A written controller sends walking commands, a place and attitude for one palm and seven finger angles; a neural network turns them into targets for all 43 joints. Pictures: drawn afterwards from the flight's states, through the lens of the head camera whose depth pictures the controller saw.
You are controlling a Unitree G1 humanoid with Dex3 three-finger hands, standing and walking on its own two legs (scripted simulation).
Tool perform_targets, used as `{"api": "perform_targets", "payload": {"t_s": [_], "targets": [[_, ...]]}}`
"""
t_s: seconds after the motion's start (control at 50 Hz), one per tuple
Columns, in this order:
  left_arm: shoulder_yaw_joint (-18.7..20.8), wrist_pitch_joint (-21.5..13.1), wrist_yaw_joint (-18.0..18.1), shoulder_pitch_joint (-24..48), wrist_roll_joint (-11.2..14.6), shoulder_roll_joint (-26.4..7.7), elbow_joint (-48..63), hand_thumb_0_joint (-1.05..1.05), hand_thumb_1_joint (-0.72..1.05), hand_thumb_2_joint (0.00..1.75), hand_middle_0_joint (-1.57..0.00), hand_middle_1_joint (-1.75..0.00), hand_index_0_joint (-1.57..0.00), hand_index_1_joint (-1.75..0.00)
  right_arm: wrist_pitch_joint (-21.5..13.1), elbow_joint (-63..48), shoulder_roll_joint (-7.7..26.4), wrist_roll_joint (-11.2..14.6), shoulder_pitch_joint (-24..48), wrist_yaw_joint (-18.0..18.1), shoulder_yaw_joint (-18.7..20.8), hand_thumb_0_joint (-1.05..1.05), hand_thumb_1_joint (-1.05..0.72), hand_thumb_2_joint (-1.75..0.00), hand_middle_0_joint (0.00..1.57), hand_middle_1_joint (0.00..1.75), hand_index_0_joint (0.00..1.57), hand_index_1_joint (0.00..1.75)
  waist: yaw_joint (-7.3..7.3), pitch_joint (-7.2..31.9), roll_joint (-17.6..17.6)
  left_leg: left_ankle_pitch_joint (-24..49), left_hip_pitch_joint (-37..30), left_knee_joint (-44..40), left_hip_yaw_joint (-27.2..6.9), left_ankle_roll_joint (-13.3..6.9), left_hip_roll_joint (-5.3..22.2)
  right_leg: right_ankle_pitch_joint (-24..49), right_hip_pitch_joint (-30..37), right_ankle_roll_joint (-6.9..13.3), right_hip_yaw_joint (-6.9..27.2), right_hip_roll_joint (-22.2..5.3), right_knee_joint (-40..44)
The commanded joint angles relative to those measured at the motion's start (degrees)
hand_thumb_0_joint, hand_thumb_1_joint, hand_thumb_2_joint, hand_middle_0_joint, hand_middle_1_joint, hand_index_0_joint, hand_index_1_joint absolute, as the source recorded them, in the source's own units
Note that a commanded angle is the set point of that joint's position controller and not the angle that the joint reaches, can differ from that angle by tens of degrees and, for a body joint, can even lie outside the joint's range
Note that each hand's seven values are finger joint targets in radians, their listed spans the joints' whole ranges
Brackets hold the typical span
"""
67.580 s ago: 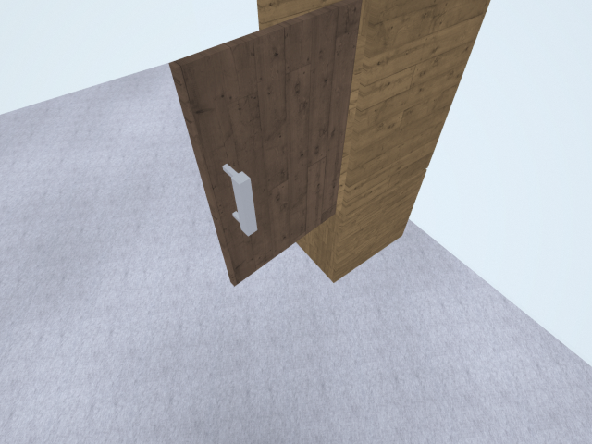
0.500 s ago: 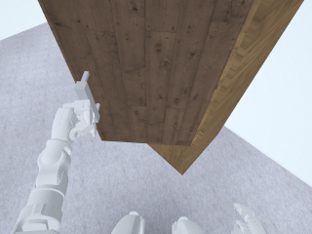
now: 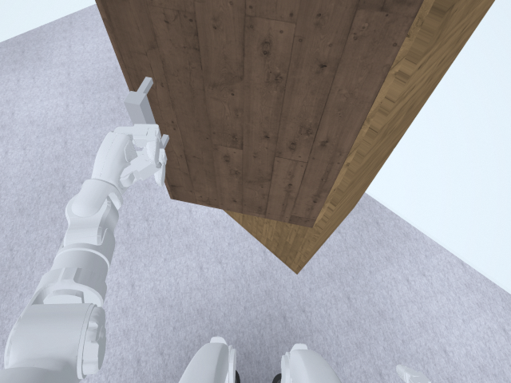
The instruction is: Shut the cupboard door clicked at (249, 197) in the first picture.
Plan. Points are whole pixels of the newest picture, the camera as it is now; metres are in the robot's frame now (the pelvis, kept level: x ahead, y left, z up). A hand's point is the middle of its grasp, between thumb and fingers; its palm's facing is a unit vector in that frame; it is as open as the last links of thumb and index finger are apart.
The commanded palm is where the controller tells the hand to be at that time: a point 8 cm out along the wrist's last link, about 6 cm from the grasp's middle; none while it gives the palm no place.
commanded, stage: push the door shut along its arc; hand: left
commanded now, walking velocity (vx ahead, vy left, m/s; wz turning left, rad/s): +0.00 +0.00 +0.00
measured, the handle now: (152, 123) +0.52 +0.19 +0.06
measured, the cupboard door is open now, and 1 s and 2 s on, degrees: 31 19 8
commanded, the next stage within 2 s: pull the fist back off the door in 1.16 s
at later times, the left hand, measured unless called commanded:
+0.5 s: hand (190, 136) +0.49 +0.12 +0.06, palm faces -0.34 -0.94 -0.03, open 3.1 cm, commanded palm +0.50 +0.16 +0.06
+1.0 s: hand (210, 117) +0.53 +0.09 +0.07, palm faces -0.43 -0.90 -0.03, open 2.9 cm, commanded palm +0.55 +0.12 +0.06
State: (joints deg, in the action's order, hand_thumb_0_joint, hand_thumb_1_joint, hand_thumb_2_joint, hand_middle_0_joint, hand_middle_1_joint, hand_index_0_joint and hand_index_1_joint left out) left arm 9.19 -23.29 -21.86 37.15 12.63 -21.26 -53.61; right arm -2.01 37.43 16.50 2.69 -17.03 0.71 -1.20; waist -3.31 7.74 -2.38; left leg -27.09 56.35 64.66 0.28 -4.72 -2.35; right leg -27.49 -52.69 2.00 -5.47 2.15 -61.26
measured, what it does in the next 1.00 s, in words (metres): stands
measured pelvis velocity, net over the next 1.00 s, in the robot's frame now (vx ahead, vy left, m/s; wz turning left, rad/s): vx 0.01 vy -0.01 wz -0.04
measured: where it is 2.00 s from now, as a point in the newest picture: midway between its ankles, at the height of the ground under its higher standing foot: outside the picture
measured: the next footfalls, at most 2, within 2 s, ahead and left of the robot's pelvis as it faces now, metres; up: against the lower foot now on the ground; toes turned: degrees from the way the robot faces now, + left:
none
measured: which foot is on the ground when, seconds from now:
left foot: down 0.00-1.00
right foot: down 0.00-1.00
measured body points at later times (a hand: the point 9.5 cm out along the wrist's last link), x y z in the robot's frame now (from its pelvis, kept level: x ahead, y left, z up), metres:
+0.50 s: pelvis +0.01 +0.00 -0.01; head +0.13 +0.02 +0.42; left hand +0.50 +0.17 +0.07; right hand +0.04 -0.27 -0.12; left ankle +0.03 +0.06 -0.65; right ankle +0.02 -0.11 -0.65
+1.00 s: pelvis +0.01 -0.01 -0.02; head +0.16 +0.00 +0.40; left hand +0.55 +0.14 +0.07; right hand +0.02 -0.28 -0.13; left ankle +0.03 +0.06 -0.65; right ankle +0.02 -0.11 -0.65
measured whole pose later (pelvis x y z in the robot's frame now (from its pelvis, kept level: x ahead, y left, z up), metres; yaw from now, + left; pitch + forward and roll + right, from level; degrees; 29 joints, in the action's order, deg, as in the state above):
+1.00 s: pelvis +0.01 -0.01 -0.02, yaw -2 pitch +26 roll -4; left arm 11.1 -16.8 -29.9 61.3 7.6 -29.6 -70.1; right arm -0.5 38.4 16.2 1.6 -20.0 0.4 -2.8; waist -10.3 7.6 -3.2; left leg -30.2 65.8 70.4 0.3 -4.0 -0.2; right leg -29.6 -62.4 3.1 -5.5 4.2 -66.2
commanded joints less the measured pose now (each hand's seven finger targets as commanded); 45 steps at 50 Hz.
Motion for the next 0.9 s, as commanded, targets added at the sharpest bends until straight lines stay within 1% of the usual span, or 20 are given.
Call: {"api": "perform_targets", "payload": {"t_s": [0.0,0.06,0.1,0.14,0.16,0.2,0.24,0.36,0.38,0.46,0.48,0.5,0.58,0.6,0.64,0.7,0.72,0.8,0.86,0.88], "targets": [[-0.8,-4.0,-1.1,31.9,-0.4,-6.0,9.1,0.00,0.90,0.90,-1.30,-1.50,-1.30,-1.50,-1.5,-4.4,10.4,0.0,-5.1,0.9,3.8,0.00,-0.90,-0.90,0.20,0.30,0.20,0.30,-5.82,22.0,-1.9,11.7,-26.3,-10.2,-10.9,3.7,3.8,8.4,-3.3,0.9,3.3,0.1,7.0],[-1.4,-4.1,-1.4,34.1,-0.4,-4.9,6.5,0.00,0.90,0.90,-1.30,-1.50,-1.30,-1.50,-1.3,-4.2,10.1,0.1,-5.1,0.8,3.6,0.00,-0.90,-0.90,0.20,0.30,0.20,0.30,-6.37,21.4,-1.8,11.0,-25.7,-10.1,-10.7,3.6,3.8,8.3,-3.8,0.8,3.5,0.0,7.1],[0.9,-4.3,-1.2,35.3,-0.6,-7.8,5.3,0.00,0.90,0.90,-1.30,-1.50,-1.30,-1.50,-1.2,-4.2,10.5,-0.2,-5.8,0.7,3.5,0.00,-0.90,-0.90,0.20,0.30,0.20,0.30,-5.69,22.6,-3.6,12.7,-26.1,-9.7,-11.1,3.8,3.7,8.7,-4.3,1.2,3.4,0.1,6.3],[0.4,-4.7,-1.2,36.7,-1.1,-7.3,5.2,0.00,0.90,0.90,-1.30,-1.50,-1.30,-1.50,-1.1,-4.0,10.3,-0.3,-5.9,0.4,3.5,0.00,-0.90,-0.90,0.20,0.30,0.20,0.30,-5.79,24.3,-4.9,14.2,-27.1,-9.2,-10.9,4.0,3.7,9.4,-4.5,1.0,3.6,-0.1,6.0],[1.9,-4.7,-1.1,35.8,-1.5,-8.9,4.0,0.00,0.90,0.90,-1.30,-1.50,-1.30,-1.50,-0.9,-3.9,10.4,-0.4,-6.5,0.3,3.5,0.00,-0.90,-0.90,0.20,0.30,0.20,0.30,-5.68,24.4,-3.7,14.9,-26.8,-9.0,-10.9,4.1,3.9,9.8,-4.0,1.0,3.6,0.1,6.0],[1.9,-5.1,-1.2,37.1,-2.1,-9.7,3.9,0.00,0.90,0.90,-1.30,-1.50,-1.30,-1.50,-0.7,-4.1,10.5,-0.5,-7.1,0.2,3.5,0.00,-0.90,-0.90,0.20,0.30,0.20,0.30,-5.87,25.4,-5.2,17.2,-27.1,-8.3,-11.0,4.1,3.9,10.4,-4.7,1.1,3.6,0.2,5.3],[-0.3,-5.0,-1.7,39.5,-2.6,-7.6,3.1,0.00,0.90,0.90,-1.30,-1.50,-1.30,-1.50,-0.5,-3.5,10.3,-0.5,-7.2,0.0,3.6,0.00,-0.90,-0.90,0.20,0.30,0.20,0.30,-6.94,25.3,-6.2,17.1,-28.4,-8.1,-11.7,4.4,4.3,10.1,-7.0,0.9,3.4,0.2,5.3],[-1.3,-3.2,-3.4,43.7,-2.2,-7.4,1.1,0.00,0.90,0.90,-1.30,-1.50,-1.30,-1.50,0.0,-2.8,10.8,-0.4,-8.5,0.0,3.7,0.00,-0.90,-0.90,0.20,0.30,0.20,0.30,-8.92,25.7,-5.0,16.5,-27.9,-7.1,-11.6,3.7,4.3,10.3,-8.0,0.8,3.3,0.6,5.6],[0.8,-2.8,-3.6,43.7,-2.2,-9.9,0.3,0.00,0.90,0.90,-1.30,-1.50,-1.30,-1.50,0.1,-2.5,11.1,-0.5,-8.9,0.2,3.8,0.00,-0.90,-0.90,0.20,0.30,0.20,0.30,-8.70,25.7,-3.9,16.5,-26.5,-6.7,-10.9,3.4,4.1,10.6,-6.6,0.8,3.6,0.6,5.9],[0.9,-1.9,-4.7,44.5,-1.7,-9.8,1.3,0.00,0.90,0.90,-1.30,-1.50,-1.30,-1.50,0.2,-2.7,10.9,-0.7,-9.2,0.1,3.5,0.00,-0.90,-0.90,0.20,0.30,0.20,0.30,-8.19,28.8,-6.6,22.1,-29.1,-5.8,-11.1,3.6,4.1,12.7,-6.8,0.9,3.3,0.7,5.3],[2.6,-1.5,-4.6,44.5,-1.7,-11.9,0.6,0.00,0.90,0.90,-1.30,-1.50,-1.30,-1.50,0.4,-2.7,11.0,-0.7,-9.6,0.2,3.5,0.00,-0.90,-0.90,0.20,0.30,0.20,0.30,-8.21,28.6,-5.0,21.3,-27.2,-5.3,-10.3,3.3,3.9,13.0,-5.3,0.9,3.5,0.8,5.3],[2.9,-1.6,-4.5,45.7,-1.9,-12.8,0.3,0.00,0.90,0.90,-1.30,-1.50,-1.30,-1.50,0.3,-2.6,10.9,-0.7,-9.9,0.2,3.3,0.00,-0.90,-0.90,0.20,0.30,0.20,0.30,-8.34,28.5,-5.6,22.8,-26.6,-4.9,-10.1,3.1,3.8,13.6,-5.2,1.0,3.6,0.9,4.9],[4.0,-0.4,-3.9,46.2,-2.9,-13.9,-1.9,0.00,0.90,0.90,-1.30,-1.50,-1.30,-1.50,0.6,-2.9,10.7,-0.8,-10.0,0.0,3.0,0.00,-0.90,-0.90,0.20,0.30,0.20,0.30,-8.86,26.7,-4.6,20.6,-22.6,-3.9,-8.7,2.6,3.7,13.7,-4.4,0.7,4.1,1.0,5.0],[6.9,-0.7,-3.6,46.4,-3.0,-17.4,-2.3,0.00,0.90,0.90,-1.30,-1.50,-1.30,-1.50,0.6,-3.0,10.9,-0.9,-10.6,0.2,3.0,0.00,-0.90,-0.90,0.20,0.30,0.20,0.30,-8.35,27.7,-4.5,21.7,-22.2,-3.6,-8.7,2.6,3.7,14.3,-3.3,0.9,4.1,1.1,4.4],[7.9,-0.2,-3.8,45.3,-3.4,-18.7,-2.9,0.00,0.90,0.90,-1.30,-1.50,-1.30,-1.50,0.8,-3.6,10.7,-1.0,-10.6,0.0,2.7,0.00,-0.90,-0.90,0.20,0.30,0.20,0.30,-7.72,29.5,-4.7,22.5,-20.4,-2.8,-7.7,2.4,3.5,16.2,-0.7,0.8,4.7,1.2,3.9],[9.1,0.3,-4.5,45.4,-4.2,-20.6,-4.6,0.00,0.90,0.90,-1.30,-1.50,-1.30,-1.50,1.0,-4.1,10.6,-1.1,-11.0,0.0,2.5,0.00,-0.90,-0.90,0.20,0.30,0.20,0.30,-8.06,29.6,-3.8,22.7,-16.8,-1.5,-6.6,1.9,3.2,18.1,1.0,0.6,5.2,1.4,3.1],[9.2,0.4,-4.7,45.7,-4.7,-21.5,-4.1,0.00,0.90,0.90,-1.30,-1.50,-1.30,-1.50,1.1,-4.2,10.7,-1.1,-11.0,0.0,2.5,0.00,-0.90,-0.90,0.20,0.30,0.20,0.30,-7.79,30.1,-5.0,23.3,-17.0,-1.3,-6.6,2.1,3.4,18.8,1.0,0.6,5.3,1.4,2.8],[5.9,0.9,-6.5,48.3,-4.3,-17.7,-1.5,0.00,0.90,0.90,-1.30,-1.50,-1.30,-1.50,0.9,-4.4,10.5,-1.1,-11.3,0.0,2.9,0.00,-0.90,-0.90,0.20,0.30,0.20,0.30,-8.97,31.6,-6.0,25.1,-19.6,-0.6,-6.8,1.9,3.5,19.6,-1.0,0.4,5.3,1.6,2.6],[4.9,2.5,-7.4,50.5,-4.0,-17.4,-3.6,0.00,0.90,0.90,-1.30,-1.50,-1.30,-1.50,1.0,-3.3,10.9,-0.9,-11.7,0.5,3.1,0.00,-0.90,-0.90,0.20,0.30,0.20,0.30,-10.80,29.0,-3.4,21.9,-17.6,-0.1,-6.6,1.5,3.6,18.0,-1.9,0.1,5.4,1.7,3.8],[3.4,3.1,-7.8,51.8,-3.9,-15.9,-4.3,0.00,0.90,0.90,-1.30,-1.50,-1.30,-1.50,0.8,-3.0,10.8,-0.9,-11.4,0.5,2.9,0.00,-0.90,-0.90,0.20,0.30,0.20,0.30,-11.21,27.9,-3.8,20.3,-16.8,-0.1,-6.4,1.5,3.4,16.8,-2.5,0.1,5.5,1.7,4.1]]}}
